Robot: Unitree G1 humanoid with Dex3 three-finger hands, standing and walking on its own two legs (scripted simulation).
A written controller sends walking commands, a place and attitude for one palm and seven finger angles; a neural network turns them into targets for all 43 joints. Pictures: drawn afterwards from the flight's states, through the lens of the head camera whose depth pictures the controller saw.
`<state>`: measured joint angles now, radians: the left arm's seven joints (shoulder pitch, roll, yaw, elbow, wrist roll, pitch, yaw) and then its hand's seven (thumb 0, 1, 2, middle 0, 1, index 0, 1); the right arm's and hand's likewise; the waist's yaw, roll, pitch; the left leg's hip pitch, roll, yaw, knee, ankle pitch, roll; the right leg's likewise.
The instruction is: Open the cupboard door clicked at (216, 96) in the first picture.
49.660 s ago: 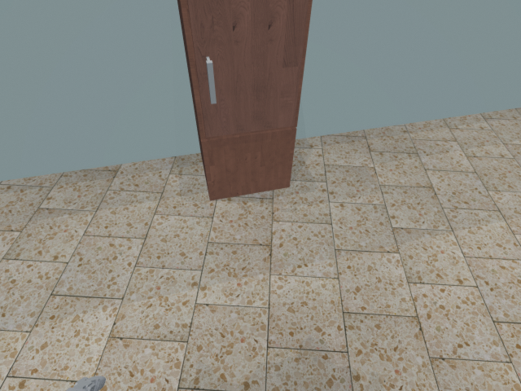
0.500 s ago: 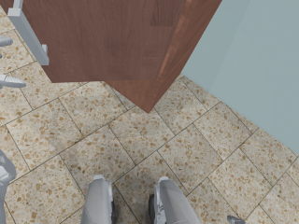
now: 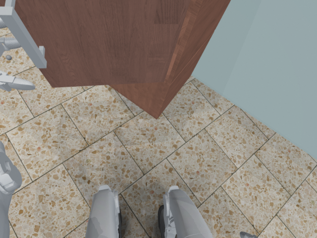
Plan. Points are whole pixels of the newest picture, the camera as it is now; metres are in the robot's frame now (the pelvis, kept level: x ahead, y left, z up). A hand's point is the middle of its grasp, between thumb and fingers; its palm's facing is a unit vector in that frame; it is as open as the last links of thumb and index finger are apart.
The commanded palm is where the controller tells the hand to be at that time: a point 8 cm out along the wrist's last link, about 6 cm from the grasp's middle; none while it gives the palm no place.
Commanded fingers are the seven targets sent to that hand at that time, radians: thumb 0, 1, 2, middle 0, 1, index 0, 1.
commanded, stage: slide the fingers in behind the handle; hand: left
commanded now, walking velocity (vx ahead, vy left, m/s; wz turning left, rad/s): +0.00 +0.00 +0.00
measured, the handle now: (28, 35) +0.56 +0.27 +0.06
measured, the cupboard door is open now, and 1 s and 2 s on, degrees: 44 44 44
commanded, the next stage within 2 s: close the thumb around the handle in 1.28 s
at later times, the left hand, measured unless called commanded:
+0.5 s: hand (26, 55) +0.51 +0.26 +0.06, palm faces +0.09 -1.00 -0.02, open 14.0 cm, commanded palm +0.49 +0.29 +0.06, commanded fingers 0.00 -0.50 0.30 -0.30 -1.20 -0.30 -1.20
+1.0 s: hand (39, 55) +0.51 +0.24 +0.06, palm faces +0.11 -0.99 -0.03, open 14.0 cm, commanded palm +0.49 +0.27 +0.06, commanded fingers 0.00 -0.50 0.30 -0.30 -1.20 -0.30 -1.20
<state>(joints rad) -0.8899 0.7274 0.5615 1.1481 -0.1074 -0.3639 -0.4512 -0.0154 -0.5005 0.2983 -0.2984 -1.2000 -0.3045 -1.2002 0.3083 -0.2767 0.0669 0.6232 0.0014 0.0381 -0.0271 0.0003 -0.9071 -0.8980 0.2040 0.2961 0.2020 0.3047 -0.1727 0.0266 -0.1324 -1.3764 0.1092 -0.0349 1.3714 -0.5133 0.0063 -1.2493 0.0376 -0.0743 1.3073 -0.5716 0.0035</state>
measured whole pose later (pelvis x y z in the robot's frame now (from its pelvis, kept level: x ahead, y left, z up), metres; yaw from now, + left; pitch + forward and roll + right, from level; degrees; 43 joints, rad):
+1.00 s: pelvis +0.01 +0.00 +0.01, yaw +1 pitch +28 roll -4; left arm -0.86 0.56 0.46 1.12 -0.08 -0.44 -0.27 -0.02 -0.50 0.30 -0.30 -1.20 -0.30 -1.20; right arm 0.31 -0.26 0.04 0.64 -0.02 0.04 -0.01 0.00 -0.91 -0.90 0.20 0.30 0.20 0.30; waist -0.17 0.03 -0.14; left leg -1.32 0.10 -0.03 1.34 -0.51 0.00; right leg -1.20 0.03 -0.07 1.29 -0.58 0.00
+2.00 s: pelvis +0.01 +0.00 +0.01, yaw +1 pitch +28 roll -4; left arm -0.83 0.54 0.45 1.10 -0.11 -0.45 -0.27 0.00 0.71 0.82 -0.37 -1.32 -0.38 -1.33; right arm 0.31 -0.25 0.04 0.65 -0.01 0.05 0.00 0.00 -0.91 -0.90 0.20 0.30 0.20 0.30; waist -0.16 0.03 -0.15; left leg -1.29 0.09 -0.02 1.32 -0.52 0.00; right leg -1.17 0.02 -0.06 1.27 -0.58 0.00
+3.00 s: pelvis +0.02 -0.02 +0.03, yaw +4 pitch +20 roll -1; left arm -0.10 -0.02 0.04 0.40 0.04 -0.49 0.47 0.02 0.72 0.80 -0.33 -1.31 -0.32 -1.30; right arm 0.17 -0.17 0.00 0.57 -0.08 0.04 0.06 0.00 -0.91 -0.90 0.20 0.30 0.20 0.30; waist -0.02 0.01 -0.19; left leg -1.07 0.06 -0.01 1.22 -0.50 -0.03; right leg -0.98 -0.01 -0.05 1.23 -0.61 -0.02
